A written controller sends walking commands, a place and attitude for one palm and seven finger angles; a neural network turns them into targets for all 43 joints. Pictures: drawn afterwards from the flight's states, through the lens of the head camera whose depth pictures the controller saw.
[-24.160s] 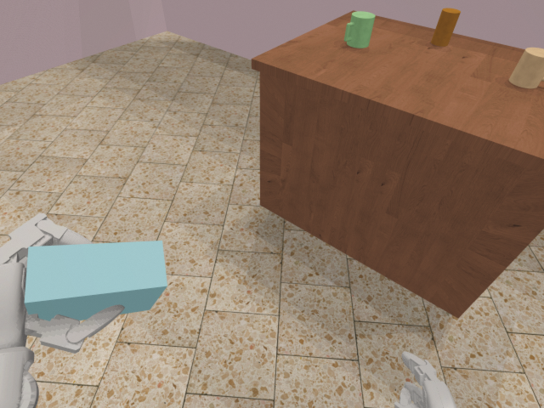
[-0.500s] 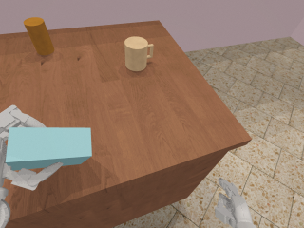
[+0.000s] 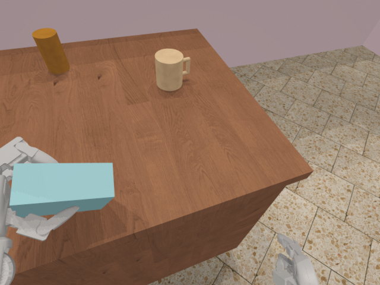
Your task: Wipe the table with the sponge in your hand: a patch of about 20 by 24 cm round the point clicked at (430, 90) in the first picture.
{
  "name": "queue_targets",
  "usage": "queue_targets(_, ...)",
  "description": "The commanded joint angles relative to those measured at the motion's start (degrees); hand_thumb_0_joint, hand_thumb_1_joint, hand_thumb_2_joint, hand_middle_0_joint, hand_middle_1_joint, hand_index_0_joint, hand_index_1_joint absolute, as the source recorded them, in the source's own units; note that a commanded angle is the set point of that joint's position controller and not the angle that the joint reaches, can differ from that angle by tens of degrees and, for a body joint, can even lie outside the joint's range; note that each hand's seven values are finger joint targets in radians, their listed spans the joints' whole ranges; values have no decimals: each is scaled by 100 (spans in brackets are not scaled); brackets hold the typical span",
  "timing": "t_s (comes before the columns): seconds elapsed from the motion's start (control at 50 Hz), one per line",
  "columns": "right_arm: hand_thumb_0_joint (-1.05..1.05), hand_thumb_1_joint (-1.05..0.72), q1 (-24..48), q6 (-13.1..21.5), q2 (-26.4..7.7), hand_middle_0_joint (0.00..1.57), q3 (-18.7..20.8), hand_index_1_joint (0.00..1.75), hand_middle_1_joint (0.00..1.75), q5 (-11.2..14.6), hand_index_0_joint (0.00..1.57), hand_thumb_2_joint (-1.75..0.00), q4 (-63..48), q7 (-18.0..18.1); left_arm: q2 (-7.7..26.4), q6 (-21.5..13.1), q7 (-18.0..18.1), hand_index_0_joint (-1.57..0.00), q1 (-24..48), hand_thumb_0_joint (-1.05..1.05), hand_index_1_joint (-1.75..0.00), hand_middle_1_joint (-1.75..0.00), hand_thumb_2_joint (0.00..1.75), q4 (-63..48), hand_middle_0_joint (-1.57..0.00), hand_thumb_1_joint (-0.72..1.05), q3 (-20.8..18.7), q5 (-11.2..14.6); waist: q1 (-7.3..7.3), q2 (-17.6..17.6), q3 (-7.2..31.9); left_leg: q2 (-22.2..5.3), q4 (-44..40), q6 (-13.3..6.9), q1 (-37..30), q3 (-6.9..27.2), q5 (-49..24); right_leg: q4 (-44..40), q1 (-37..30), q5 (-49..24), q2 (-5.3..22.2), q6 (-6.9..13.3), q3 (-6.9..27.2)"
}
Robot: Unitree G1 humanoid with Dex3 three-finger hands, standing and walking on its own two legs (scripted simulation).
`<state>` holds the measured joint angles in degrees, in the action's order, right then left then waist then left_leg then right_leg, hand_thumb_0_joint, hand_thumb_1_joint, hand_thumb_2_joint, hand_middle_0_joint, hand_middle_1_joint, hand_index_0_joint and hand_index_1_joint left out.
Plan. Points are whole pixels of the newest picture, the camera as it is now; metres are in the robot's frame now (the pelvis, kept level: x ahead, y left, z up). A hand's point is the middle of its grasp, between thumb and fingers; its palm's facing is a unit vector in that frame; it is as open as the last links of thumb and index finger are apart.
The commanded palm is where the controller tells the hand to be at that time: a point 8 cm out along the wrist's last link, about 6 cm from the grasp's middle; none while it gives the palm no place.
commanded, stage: shuffle to correct the standing spot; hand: left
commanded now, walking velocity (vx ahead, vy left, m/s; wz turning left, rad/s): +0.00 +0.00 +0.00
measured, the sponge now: (79, 189) +0.23 +0.21 +0.13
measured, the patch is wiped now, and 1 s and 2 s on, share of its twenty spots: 0.00 0.00 0.00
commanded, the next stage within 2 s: come to a stop and stand still in 0.68 s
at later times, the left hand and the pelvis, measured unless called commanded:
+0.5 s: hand (72, 189) +0.22 +0.20 +0.16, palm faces +0.33 -0.85 -0.41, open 9.8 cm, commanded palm +0.16 +0.24 +0.17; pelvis +0.00 -0.04 +0.00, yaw +0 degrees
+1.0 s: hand (101, 187) +0.23 +0.16 +0.16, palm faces +0.34 -0.85 -0.40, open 9.8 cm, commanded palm +0.17 +0.20 +0.17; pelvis +0.01 -0.08 -0.01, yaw +0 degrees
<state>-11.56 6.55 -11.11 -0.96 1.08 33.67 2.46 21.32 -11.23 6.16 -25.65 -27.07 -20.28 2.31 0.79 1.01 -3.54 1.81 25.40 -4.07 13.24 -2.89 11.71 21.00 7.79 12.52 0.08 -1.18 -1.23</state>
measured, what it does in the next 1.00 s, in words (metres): shifts its weight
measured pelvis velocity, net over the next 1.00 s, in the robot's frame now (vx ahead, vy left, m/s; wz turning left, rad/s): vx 0.01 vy -0.08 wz -0.01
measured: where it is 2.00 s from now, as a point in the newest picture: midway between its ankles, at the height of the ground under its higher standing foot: outside the picture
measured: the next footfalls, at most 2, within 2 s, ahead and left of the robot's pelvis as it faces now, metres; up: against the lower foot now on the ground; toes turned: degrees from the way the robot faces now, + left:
none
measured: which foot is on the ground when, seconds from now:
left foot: down 0.00-1.00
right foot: down 0.00-1.00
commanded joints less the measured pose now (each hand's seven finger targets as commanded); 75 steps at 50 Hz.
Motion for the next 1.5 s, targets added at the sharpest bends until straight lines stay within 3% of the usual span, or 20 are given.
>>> queue_targets(0.0, 0, -90, 482, 322, -774, 20, 314, 30, 30, 3, 20, -90, -935, 68, 891, -372, 135, -120, 402, 0, -160, -160, 130, -1199, -120, 10, -592, 44, 22, -432, 855, -710, -646, 299, -144, 784, -420, -131, -344, -831, 321, 219, 245)
queue_targets(0.26, 0, -90, 466, 252, -695, 20, 371, 30, 30, -6, 20, -90, -1064, -46, 923, -272, 71, -120, 650, 0, -160, -160, 130, -1553, -120, 10, -591, 109, 4, -1003, 913, -1174, -863, 487, -525, 989, -939, 153, -20, -177, 56, 155, 12)
queue_targets(0.42, 0, -90, 498, 136, -712, 20, 384, 30, 30, 44, 20, -90, -1115, -67, 1015, -163, 31, -120, 100, 0, -160, -160, 130, -1472, -120, 10, -795, 226, -23, -523, 1069, -1041, -255, 354, -508, 703, -1340, -84, -84, -1033, 144, 206, 124)
queue_targets(0.62, 0, -90, 585, 68, -714, 20, 425, 30, 30, 53, 20, -90, -1067, 23, 1120, -31, 58, -120, 391, 0, -160, -160, 130, -1589, -120, 10, -764, 322, -66, -266, 833, -772, 319, 248, -282, 429, 3, -285, 489, -705, 449, 351, 741)
queue_targets(0.72, 0, -90, 550, 24, -727, 20, 461, 30, 30, 54, 20, -90, -1029, 27, 1159, -16, 104, -120, 187, 0, -160, -160, 130, -1645, -120, 10, -850, 363, -84, -169, 893, -679, 735, 236, -273, 363, -209, -245, 556, -969, 657, 406, 935)
queue_targets(0.82, 0, -90, 629, 4, -720, 20, 419, 30, 30, 68, 20, -90, -1022, 13, 1164, -68, 157, -120, -80, 0, -160, -160, 130, -1546, -120, 10, -949, 346, -47, -442, 911, -675, 638, 202, -252, 371, -637, -119, 252, -1652, 647, 137, 903)
queue_targets(0.88, 0, -90, 605, -27, -714, 20, 384, 30, 30, 65, 20, -90, -1010, -1, 1069, -102, 191, -120, -81, 0, -160, -160, 130, -1388, -120, 10, -887, 309, -27, -187, 907, -631, 609, 185, -126, 340, -739, -174, -114, -2168, 665, -88, 899)
queue_targets(1.0, 0, -90, 644, -51, -731, 20, 356, 30, 30, 59, 20, -90, -982, 6, 1014, -72, 212, -120, 113, 0, -160, -160, 130, -1404, -120, 10, -740, 228, -7, -114, 891, -658, 323, 145, -370, 400, -839, -209, -146, -2002, 619, -77, 798)
queue_targets(1.02, 0, -90, -455, -181, -925, 20, -639, 30, 30, 411, 20, -90, -1553, 560, 5379, -881, 322, -120, 5186, 0, -160, -160, 130, -3129, -120, 10, -1746, 389, -351, -936, 698, -380, 147, 194, -344, 380, -1272, -436, 191, -740, 275, -150, 260)
queue_targets(1.04, 0, -90, 136, 179, -396, 20, 225, 30, 30, 221, 20, -90, -1041, 345, 2505, -610, 218, -120, 2844, 0, -160, -160, 130, -371, -120, 10, -2098, 215, -1, -516, 757, -829, 416, 249, -557, 456, -991, 33, 1082, 90, 359, 187, 365)
queue_targets(1.06, 0, -90, 214, 253, -810, 20, 178, 30, 30, -60, 20, -90, -827, 132, 2016, -464, 217, -120, 1907, 0, -160, -160, 130, 358, -120, 10, -1465, 202, 34, -454, 731, -544, 457, 266, -577, 352, -884, 11, 870, -653, 224, 336, 585)
queue_targets(1.08, 0, -90, 158, 310, -973, 20, 260, 30, 30, -120, 20, -90, -833, 8, 2162, -531, 185, -120, 1730, 0, -160, -160, 130, 45, -120, 10, -1511, 209, 79, -413, 1081, -509, 555, 274, -380, 346, -704, 76, 680, -908, 416, 358, 755)
queue_targets(1.12, 0, -90, 203, 454, -1032, 20, 251, 30, 30, -101, 20, -90, -770, -198, 1667, -606, 101, -120, 947, 0, -160, -160, 130, 23, -120, 10, -991, 268, 143, -341, 1440, -423, 663, 205, -302, 349, -739, 330, 465, -1326, 538, 381, 863)
queue_targets(1.18, 0, -90, 93, 624, -1027, 20, 315, 30, 30, -7, 20, -90, -941, -390, 1203, -685, 55, -120, 81, 0, -160, -160, 130, -520, -120, 10, -670, 331, 244, 51, 1262, -463, 502, 179, -186, 355, -1396, 517, 312, -2006, 524, 264, 507)
queue_targets(1.22, 0, -90, 265, 697, -1092, 20, 275, 30, 30, 7, 20, -90, -902, -415, 1395, -690, 120, -120, 195, 0, -160, -160, 130, -686, -120, 10, -767, 357, 221, -181, 1360, -495, 299, 167, -463, 455, -1254, 624, 603, -1369, 413, 282, 445)
queue_targets(1.3, 0, -90, 182, 666, -1037, 20, 289, 30, 30, -37, 20, -90, -853, -273, 1628, -751, 188, -120, 514, 0, -160, -160, 130, -775, -120, 10, -1063, 287, 164, 13, 1107, -493, 209, 217, -213, 590, -1350, 465, 431, -1451, 451, 285, 398)
queue_targets(1.32, 0, -90, 301, 631, -1116, 20, 283, 30, 30, -52, 20, -90, -831, -261, 1954, -725, 239, -120, 887, 0, -160, -160, 130, -939, -120, 10, -1219, 272, 136, -186, 1283, -471, 170, 213, -347, 649, -1161, 510, 492, -1134, 410, 308, 482)
queue_targets(1.34, 0, -90, 183, 604, -1003, 20, 298, 30, 30, -43, 20, -90, -764, -209, 1648, -735, 226, -120, 879, 0, -160, -160, 130, -819, -120, 10, -1017, 243, 107, -228, 1191, -531, 136, 206, -279, 677, -1365, 525, 372, -1246, 433, 304, 320)
queue_targets(1.42, 0, -90, 311, 649, -1078, 20, 284, 30, 30, 16, 20, -90, -777, -258, 1691, -672, 285, -120, 1062, 0, -160, -160, 130, -1143, -120, 10, -833, 244, 128, -838, 1288, -541, 38, 214, -429, 827, -1297, 617, 436, -907, 387, 321, 316)
queue_targets(1.48, 0, -90, 266, 669, -1025, 20, 314, 30, 30, 8, 20, -90, -756, -292, 1372, -664, 284, -120, 911, 0, -160, -160, 130, -1377, -120, 10, -576, 179, 129, -857, 1203, -660, -41, 243, -396, 902, -1414, 597, 407, -780, 403, 285, 131)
